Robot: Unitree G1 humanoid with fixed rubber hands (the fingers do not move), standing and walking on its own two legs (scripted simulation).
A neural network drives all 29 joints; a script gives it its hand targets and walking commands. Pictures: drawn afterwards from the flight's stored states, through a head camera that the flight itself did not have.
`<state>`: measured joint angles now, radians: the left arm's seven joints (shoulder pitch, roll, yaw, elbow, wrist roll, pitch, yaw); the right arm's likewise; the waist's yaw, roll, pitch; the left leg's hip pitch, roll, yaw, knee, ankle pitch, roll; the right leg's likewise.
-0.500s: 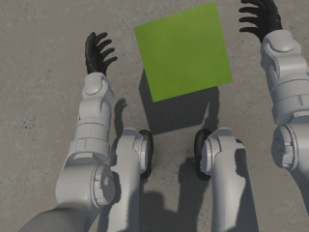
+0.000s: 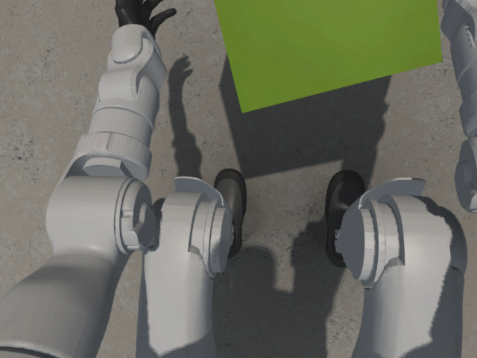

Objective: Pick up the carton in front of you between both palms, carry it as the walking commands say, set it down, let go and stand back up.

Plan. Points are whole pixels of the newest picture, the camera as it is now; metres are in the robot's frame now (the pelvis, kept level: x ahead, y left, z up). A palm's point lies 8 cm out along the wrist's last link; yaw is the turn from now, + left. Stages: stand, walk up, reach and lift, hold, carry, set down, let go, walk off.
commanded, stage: reach and lift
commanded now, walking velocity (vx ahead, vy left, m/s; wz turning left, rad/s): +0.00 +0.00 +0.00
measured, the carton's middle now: (311, 19) +0.52 -0.07 -0.25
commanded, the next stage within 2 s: none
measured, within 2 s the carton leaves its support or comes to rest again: leaves its support in 0.68 s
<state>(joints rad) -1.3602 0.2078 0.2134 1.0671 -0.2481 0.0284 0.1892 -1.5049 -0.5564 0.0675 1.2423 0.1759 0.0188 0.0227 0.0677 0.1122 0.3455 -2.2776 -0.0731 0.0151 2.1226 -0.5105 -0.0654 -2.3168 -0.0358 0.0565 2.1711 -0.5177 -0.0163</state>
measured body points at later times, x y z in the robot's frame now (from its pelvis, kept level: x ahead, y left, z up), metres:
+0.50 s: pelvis +0.00 +0.00 +0.01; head +0.35 -0.07 +0.27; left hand +0.53 +0.10 -0.16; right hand +0.56 -0.21 -0.17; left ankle +0.13 +0.12 -0.34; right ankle +0.12 -0.12 -0.34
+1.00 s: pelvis +0.00 +0.00 +0.03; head +0.29 -0.09 +0.36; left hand +0.52 +0.08 -0.05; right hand +0.51 -0.22 -0.09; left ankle +0.14 +0.13 -0.34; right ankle +0.12 -0.12 -0.34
